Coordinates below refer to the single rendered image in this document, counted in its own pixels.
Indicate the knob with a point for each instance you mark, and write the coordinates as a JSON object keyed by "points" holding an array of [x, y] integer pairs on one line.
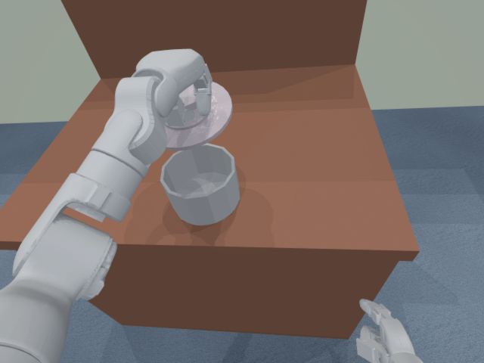
{"points": [[188, 99]]}

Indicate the table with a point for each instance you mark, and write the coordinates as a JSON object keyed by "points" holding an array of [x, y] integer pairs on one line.
{"points": [[320, 223]]}

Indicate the lid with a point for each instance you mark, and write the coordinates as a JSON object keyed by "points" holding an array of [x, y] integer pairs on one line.
{"points": [[202, 129]]}

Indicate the left robot upper arm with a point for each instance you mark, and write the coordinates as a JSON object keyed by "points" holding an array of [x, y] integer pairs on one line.
{"points": [[70, 262]]}

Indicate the left robot hand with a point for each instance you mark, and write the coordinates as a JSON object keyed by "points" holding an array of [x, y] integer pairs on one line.
{"points": [[186, 67]]}

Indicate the robot left forearm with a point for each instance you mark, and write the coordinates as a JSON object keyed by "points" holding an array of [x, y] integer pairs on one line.
{"points": [[133, 138]]}

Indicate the pot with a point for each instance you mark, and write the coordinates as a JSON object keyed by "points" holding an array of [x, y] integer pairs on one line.
{"points": [[201, 184]]}

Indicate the right robot hand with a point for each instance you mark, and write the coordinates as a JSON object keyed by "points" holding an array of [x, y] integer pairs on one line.
{"points": [[375, 346]]}

